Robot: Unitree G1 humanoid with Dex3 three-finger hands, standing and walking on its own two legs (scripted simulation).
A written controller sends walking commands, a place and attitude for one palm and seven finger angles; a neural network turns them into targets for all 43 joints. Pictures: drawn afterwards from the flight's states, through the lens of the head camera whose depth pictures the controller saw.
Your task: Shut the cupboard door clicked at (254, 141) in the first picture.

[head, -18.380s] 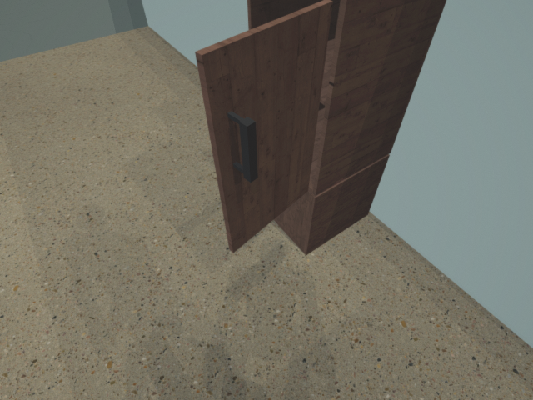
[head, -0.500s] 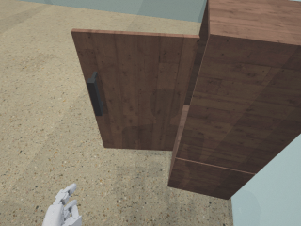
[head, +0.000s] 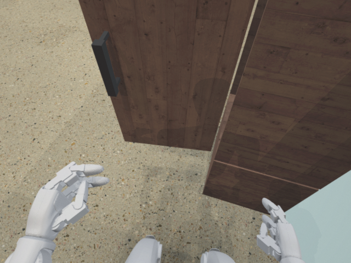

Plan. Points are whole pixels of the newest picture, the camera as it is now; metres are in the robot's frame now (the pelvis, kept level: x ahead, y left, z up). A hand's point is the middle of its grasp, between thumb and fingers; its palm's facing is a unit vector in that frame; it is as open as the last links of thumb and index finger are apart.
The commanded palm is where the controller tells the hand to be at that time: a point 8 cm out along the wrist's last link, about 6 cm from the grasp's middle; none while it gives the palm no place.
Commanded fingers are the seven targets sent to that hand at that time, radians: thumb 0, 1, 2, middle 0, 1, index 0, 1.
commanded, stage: raise the hand and make a fist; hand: left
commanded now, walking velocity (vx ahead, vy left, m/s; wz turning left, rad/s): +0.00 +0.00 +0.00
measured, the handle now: (109, 65) +0.53 +0.23 +0.14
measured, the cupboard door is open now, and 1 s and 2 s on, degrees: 100 100 100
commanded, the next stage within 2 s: bring the fist close to the handle in 1.28 s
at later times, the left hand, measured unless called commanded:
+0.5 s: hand (75, 186) +0.23 +0.21 +0.10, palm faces -0.03 -1.00 -0.02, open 3.2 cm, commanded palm +0.21 +0.27 +0.11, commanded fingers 0.00 0.90 0.90 -1.25 -1.44 -1.25 -1.44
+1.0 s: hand (69, 168) +0.25 +0.21 +0.14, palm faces -0.02 -1.00 -0.04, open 3.1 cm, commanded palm +0.22 +0.27 +0.14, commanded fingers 0.00 0.90 0.90 -1.30 -1.50 -1.30 -1.50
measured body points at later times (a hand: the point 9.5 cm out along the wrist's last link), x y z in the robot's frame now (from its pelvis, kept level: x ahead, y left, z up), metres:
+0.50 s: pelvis +0.02 +0.03 +0.03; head +0.06 +0.04 +0.48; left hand +0.23 +0.27 +0.10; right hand +0.19 -0.21 -0.03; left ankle +0.03 +0.12 -0.65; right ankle +0.01 -0.08 -0.65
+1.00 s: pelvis +0.02 +0.03 +0.05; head +0.03 +0.02 +0.50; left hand +0.24 +0.27 +0.14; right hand +0.19 -0.20 -0.02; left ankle +0.03 +0.12 -0.65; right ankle +0.01 -0.08 -0.65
